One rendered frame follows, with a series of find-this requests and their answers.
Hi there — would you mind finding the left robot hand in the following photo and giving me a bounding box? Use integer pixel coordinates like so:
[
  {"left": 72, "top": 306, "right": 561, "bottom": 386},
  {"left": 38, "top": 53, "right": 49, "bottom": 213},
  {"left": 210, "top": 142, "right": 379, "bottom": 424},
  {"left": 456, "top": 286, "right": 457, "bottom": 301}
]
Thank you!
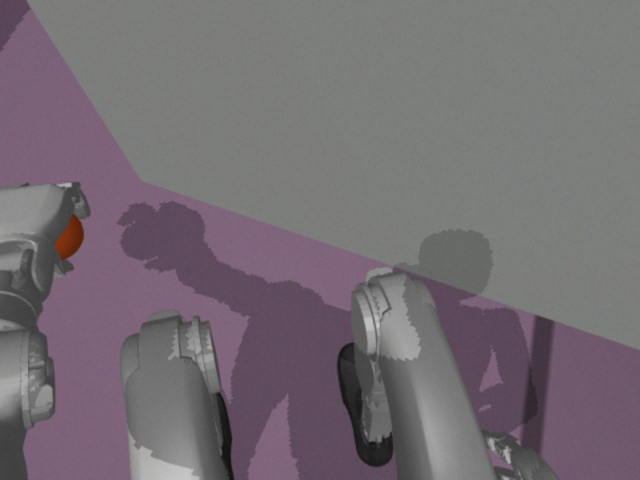
[{"left": 0, "top": 182, "right": 91, "bottom": 278}]

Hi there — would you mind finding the right robot foot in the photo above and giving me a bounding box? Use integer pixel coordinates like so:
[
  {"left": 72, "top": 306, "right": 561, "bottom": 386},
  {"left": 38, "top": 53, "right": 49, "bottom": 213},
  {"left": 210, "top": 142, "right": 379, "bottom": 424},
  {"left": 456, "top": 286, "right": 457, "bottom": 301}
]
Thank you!
[{"left": 337, "top": 342, "right": 393, "bottom": 467}]

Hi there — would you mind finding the left robot arm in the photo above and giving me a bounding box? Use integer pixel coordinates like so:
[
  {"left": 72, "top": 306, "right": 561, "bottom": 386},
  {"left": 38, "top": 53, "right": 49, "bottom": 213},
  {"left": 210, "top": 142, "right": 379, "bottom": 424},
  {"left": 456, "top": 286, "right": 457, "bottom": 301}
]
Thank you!
[{"left": 0, "top": 234, "right": 56, "bottom": 480}]

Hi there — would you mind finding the ball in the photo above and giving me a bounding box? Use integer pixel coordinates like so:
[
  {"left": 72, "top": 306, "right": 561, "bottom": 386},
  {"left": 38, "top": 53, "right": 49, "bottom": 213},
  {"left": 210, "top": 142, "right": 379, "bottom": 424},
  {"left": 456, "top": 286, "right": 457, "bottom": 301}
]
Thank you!
[{"left": 54, "top": 214, "right": 84, "bottom": 260}]

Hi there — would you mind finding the right robot hand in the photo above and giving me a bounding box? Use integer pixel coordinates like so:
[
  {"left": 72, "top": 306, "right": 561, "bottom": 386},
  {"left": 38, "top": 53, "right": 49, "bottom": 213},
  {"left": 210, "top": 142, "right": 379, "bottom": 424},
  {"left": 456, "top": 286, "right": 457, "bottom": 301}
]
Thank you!
[{"left": 481, "top": 430, "right": 560, "bottom": 480}]

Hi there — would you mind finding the left robot foot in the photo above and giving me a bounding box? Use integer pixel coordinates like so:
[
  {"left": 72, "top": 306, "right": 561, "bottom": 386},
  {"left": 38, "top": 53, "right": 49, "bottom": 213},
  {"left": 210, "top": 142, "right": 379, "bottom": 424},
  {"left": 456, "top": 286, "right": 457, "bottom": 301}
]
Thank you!
[{"left": 216, "top": 392, "right": 234, "bottom": 480}]

